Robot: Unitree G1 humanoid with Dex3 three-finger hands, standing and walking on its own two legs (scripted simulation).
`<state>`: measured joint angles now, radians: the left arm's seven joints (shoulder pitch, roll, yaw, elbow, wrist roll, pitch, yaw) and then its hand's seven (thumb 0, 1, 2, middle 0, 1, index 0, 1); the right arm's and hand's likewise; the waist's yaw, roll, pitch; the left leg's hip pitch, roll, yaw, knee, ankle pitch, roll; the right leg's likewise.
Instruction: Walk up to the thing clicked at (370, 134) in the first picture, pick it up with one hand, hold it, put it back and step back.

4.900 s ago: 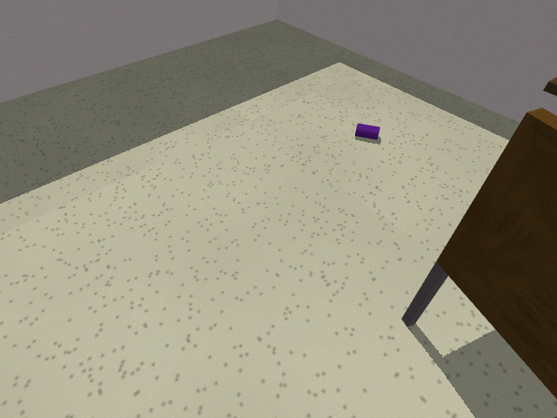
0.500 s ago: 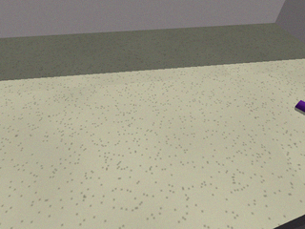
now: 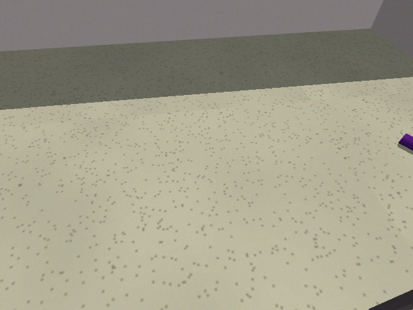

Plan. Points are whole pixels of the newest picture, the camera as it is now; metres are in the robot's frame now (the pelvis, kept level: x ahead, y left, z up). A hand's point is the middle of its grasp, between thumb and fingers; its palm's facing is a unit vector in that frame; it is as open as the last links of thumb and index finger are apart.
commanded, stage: stand
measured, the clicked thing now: (412, 143) +1.24 -1.38 -0.74
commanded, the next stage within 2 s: walk up in 0.68 s
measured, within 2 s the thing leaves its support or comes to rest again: neither
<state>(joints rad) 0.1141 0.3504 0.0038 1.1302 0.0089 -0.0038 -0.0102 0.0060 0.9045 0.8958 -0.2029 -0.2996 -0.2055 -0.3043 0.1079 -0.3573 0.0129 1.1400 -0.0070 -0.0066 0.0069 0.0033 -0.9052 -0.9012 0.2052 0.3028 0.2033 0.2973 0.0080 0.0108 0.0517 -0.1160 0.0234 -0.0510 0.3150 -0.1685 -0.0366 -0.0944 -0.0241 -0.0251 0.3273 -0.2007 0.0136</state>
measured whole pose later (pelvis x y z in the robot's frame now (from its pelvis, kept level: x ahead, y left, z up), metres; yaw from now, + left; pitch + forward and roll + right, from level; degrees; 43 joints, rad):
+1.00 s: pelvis +0.07 +0.03 -0.02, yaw +2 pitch -2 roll -1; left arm 0.30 0.43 0.08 1.01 0.04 -0.03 -0.06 0.01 0.90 0.90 -0.20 -0.30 -0.21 -0.30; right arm 0.21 -0.42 -0.09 1.01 -0.03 -0.04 0.07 0.01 -0.91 -0.90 0.20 0.30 0.20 0.30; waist 0.06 0.00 0.07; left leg -0.32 0.04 0.02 0.59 -0.30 0.01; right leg -0.03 -0.06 -0.05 0.46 -0.39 0.01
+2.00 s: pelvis +0.48 +0.04 -0.02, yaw -10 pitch -2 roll -1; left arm 0.41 0.37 0.02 0.86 0.02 0.00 -0.03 0.01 0.90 0.90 -0.20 -0.30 -0.21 -0.30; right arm 0.16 -0.40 -0.08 0.75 -0.03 -0.07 0.07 0.01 -0.91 -0.90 0.20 0.30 0.20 0.30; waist 0.04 0.02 0.11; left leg -0.33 0.05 0.08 0.60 -0.25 0.02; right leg -0.28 -0.01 0.05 0.93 -0.49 -0.03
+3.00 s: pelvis +0.77 +0.12 -0.03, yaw -53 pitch -1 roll -2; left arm 0.21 0.48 0.06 0.70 0.01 0.07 -0.03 0.01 0.91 0.90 -0.20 -0.30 -0.20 -0.30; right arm 0.23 -0.38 -0.04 0.75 -0.02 -0.02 0.00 0.00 -0.90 -0.90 0.21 0.30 0.21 0.30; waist -0.01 -0.08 0.19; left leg -0.44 0.12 0.09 0.70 -0.24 0.00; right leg -0.53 0.05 0.15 1.25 -0.41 0.01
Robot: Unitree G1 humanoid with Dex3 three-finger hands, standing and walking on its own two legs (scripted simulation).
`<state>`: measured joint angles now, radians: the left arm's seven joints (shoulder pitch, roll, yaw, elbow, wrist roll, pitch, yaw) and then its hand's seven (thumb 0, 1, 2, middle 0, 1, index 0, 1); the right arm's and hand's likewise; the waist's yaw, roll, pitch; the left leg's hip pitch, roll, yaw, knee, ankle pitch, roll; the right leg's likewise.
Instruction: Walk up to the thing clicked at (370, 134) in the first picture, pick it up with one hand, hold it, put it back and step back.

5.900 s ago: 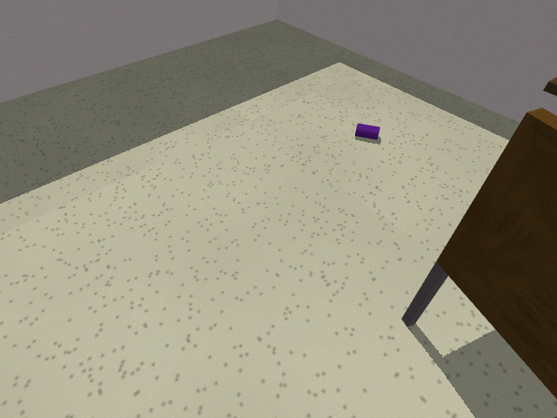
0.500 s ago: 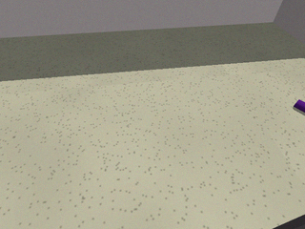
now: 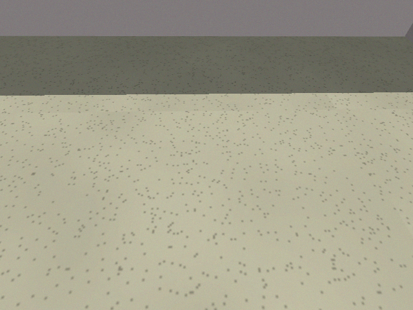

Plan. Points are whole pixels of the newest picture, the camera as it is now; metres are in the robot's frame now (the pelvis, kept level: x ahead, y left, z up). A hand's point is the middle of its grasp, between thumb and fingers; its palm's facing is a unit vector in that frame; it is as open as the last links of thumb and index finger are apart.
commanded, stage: walk up
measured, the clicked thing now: out of the picture +1.12 -1.46 -0.73
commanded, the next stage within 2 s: none
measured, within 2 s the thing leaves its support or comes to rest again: neither
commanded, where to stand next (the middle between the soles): +0.71 -0.05 m, yaw -3 degrees
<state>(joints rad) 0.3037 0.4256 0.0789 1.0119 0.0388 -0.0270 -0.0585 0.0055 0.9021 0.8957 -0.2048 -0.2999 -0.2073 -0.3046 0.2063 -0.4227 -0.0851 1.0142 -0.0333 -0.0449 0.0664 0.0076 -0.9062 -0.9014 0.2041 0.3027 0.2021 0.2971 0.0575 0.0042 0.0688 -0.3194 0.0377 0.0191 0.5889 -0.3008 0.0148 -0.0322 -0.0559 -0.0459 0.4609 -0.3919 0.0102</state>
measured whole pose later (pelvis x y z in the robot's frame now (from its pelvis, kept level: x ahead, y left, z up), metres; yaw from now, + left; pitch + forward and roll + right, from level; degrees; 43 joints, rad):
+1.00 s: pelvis +0.41 +0.00 +0.00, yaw -12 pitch -2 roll -1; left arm 0.41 0.37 0.02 0.86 0.02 0.00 -0.03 0.01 0.90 0.90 -0.20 -0.30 -0.21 -0.30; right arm 0.16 -0.40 -0.08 0.75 -0.03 -0.07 0.07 0.01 -0.91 -0.90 0.20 0.30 0.20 0.30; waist 0.04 0.02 0.11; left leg -0.33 0.05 0.08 0.60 -0.25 0.02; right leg -0.28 -0.01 0.05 0.93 -0.49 -0.03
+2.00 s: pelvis +0.71 +0.07 -0.01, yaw -55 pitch -1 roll -2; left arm 0.21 0.48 0.06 0.70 0.01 0.07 -0.03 0.01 0.91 0.90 -0.20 -0.30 -0.20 -0.30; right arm 0.23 -0.38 -0.04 0.75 -0.02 -0.02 0.00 0.00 -0.90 -0.90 0.21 0.30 0.21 0.30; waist -0.01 -0.08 0.19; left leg -0.44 0.12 0.09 0.70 -0.24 0.00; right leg -0.53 0.05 0.15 1.25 -0.41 0.01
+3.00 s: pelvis +0.66 +0.02 -0.01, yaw -80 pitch -3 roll -1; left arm 0.20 0.39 0.03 0.90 0.01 -0.06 0.02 0.01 0.90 0.90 -0.20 -0.30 -0.21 -0.30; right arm 0.18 -0.40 -0.02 0.86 -0.01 -0.01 0.02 0.00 -0.90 -0.90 0.21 0.30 0.21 0.30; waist -0.01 0.04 0.11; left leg -0.30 0.12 0.06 0.73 -0.37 -0.02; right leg -0.30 0.03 0.01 0.65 -0.30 0.00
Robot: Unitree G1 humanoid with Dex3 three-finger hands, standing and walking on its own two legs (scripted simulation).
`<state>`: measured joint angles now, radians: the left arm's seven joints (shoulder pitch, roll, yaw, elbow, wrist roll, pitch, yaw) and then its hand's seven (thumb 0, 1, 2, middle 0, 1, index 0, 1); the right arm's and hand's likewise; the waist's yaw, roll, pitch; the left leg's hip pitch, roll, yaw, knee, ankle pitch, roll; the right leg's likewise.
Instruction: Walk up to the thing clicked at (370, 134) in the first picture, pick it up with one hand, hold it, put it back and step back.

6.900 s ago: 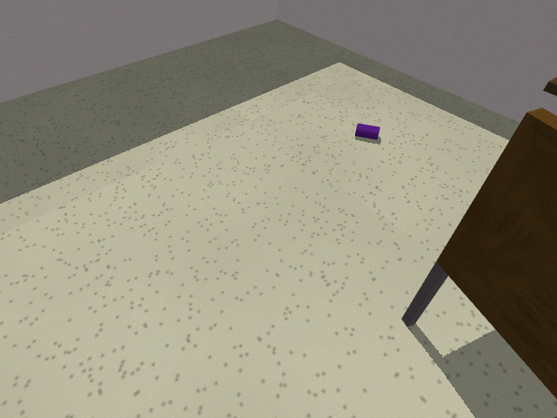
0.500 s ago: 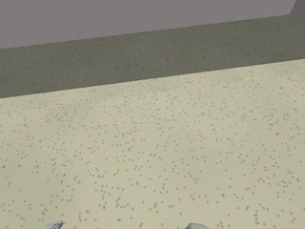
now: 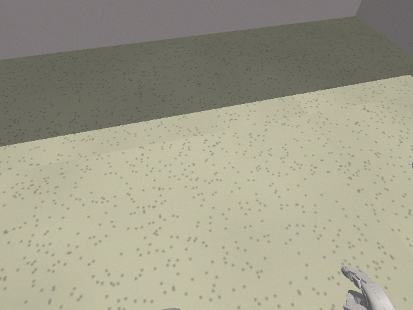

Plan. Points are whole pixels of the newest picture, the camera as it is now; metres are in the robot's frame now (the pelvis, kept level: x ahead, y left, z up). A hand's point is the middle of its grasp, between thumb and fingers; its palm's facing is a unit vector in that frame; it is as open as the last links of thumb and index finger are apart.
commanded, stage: walk up
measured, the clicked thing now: out of the picture +1.00 -1.28 -0.72
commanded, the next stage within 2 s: none
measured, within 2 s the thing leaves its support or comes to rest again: neither
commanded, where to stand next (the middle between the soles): +0.31 +0.03 m, yaw -69 degrees
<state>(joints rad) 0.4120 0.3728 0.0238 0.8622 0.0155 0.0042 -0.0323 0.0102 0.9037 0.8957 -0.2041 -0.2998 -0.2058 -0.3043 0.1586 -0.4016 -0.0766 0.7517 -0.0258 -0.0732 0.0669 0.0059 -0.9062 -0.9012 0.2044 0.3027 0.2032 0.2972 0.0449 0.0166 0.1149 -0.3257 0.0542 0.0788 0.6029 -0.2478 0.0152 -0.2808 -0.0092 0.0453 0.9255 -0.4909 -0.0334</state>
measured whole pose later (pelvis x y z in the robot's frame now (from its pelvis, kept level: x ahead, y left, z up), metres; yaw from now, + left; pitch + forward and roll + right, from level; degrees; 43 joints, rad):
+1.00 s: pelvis +0.28 +0.13 -0.01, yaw -43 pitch -1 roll -2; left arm 0.21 0.48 0.06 0.70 0.01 0.07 -0.03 0.01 0.91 0.90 -0.20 -0.30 -0.20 -0.30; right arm 0.23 -0.38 -0.04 0.75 -0.02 -0.02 0.00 0.00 -0.90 -0.90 0.21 0.30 0.21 0.30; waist -0.01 -0.08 0.19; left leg -0.44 0.12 0.09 0.70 -0.24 0.00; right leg -0.53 0.05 0.15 1.25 -0.41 0.01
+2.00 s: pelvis +0.24 +0.07 -0.01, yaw -67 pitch -3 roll -1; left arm 0.20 0.39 0.03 0.90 0.01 -0.06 0.02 0.01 0.90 0.90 -0.20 -0.30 -0.21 -0.30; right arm 0.18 -0.40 -0.02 0.86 -0.01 -0.01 0.02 0.00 -0.90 -0.90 0.21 0.30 0.21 0.30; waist -0.01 0.04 0.11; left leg -0.30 0.12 0.06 0.73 -0.37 -0.02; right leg -0.30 0.03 0.01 0.65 -0.30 0.00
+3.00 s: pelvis +0.27 +0.07 +0.01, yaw -72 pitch -2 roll +1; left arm 0.08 0.35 0.00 1.15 0.01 -0.01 0.00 0.01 0.90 0.90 -0.20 -0.30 -0.21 -0.30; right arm 0.05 -0.36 -0.03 1.11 -0.01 0.01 0.02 0.00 -0.91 -0.90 0.20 0.30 0.20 0.30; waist 0.00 0.01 0.08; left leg -0.12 0.04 0.11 0.41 -0.24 -0.01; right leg -0.20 -0.01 0.12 0.43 -0.19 0.05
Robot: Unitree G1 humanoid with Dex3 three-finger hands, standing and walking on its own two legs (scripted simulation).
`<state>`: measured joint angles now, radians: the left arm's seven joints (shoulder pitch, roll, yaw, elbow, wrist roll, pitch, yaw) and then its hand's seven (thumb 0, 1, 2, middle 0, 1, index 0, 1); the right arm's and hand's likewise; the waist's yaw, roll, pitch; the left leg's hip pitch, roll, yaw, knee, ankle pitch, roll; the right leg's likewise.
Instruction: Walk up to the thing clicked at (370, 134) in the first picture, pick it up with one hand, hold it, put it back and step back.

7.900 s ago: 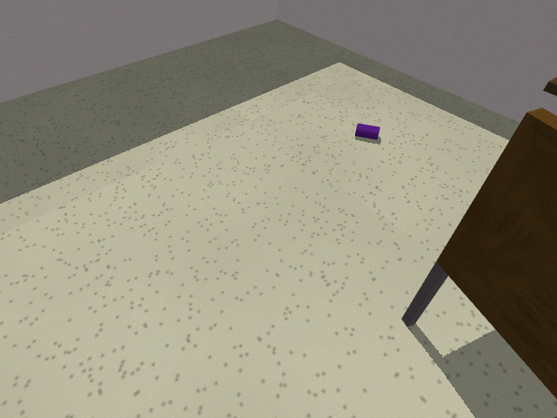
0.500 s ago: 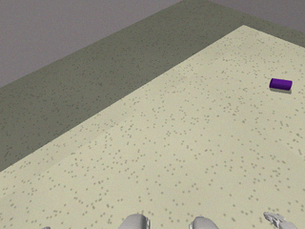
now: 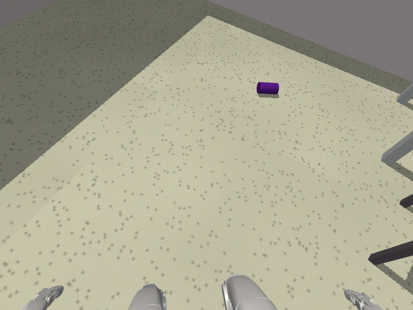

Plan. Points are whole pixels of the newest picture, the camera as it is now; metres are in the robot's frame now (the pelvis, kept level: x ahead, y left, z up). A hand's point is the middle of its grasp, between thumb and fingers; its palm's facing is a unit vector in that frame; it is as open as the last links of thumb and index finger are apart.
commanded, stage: walk up
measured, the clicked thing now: (267, 88) +1.49 -0.54 -0.71
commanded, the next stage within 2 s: stand in 1.94 s
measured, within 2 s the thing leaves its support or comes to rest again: neither
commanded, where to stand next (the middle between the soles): +0.10 -0.05 m, yaw -26 degrees
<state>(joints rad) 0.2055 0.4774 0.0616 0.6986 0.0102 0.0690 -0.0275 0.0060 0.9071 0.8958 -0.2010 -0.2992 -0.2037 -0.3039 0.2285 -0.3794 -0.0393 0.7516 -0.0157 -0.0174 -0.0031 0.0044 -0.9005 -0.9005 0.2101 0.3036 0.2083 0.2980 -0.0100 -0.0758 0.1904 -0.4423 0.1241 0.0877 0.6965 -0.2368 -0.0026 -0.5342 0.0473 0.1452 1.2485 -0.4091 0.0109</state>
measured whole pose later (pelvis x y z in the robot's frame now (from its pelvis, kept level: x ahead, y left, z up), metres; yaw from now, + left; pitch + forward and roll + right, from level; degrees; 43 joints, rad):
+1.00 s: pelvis +0.01 -0.06 +0.00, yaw -24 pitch -3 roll -1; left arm 0.20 0.39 0.03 0.90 0.01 -0.06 0.02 0.01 0.90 0.90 -0.20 -0.30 -0.21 -0.30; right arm 0.18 -0.40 -0.02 0.86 -0.01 -0.01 0.02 0.00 -0.90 -0.90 0.21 0.30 0.21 0.30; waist -0.01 0.04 0.11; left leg -0.30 0.12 0.06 0.73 -0.37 -0.02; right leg -0.30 0.03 0.01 0.65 -0.30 0.00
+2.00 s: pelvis +0.03 -0.04 +0.02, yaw -29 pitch -2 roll +1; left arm 0.08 0.35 0.00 1.15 0.01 -0.01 0.00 0.01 0.90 0.90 -0.20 -0.30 -0.21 -0.30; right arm 0.05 -0.36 -0.03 1.11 -0.01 0.01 0.02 0.00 -0.91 -0.90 0.20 0.30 0.20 0.30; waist 0.00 0.01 0.08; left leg -0.12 0.04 0.11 0.41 -0.24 -0.01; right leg -0.20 -0.01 0.12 0.43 -0.19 0.05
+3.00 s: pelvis +0.03 -0.06 +0.03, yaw -26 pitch -2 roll +0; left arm 0.11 0.35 0.00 1.14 0.01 -0.01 -0.01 0.01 0.90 0.90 -0.20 -0.30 -0.21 -0.30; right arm 0.11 -0.35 -0.02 1.15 -0.01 0.00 0.02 0.00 -0.91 -0.90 0.21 0.30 0.20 0.30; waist -0.01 0.01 0.04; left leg -0.09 0.04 0.06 0.32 -0.20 -0.02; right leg -0.15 -0.02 0.06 0.33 -0.15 0.03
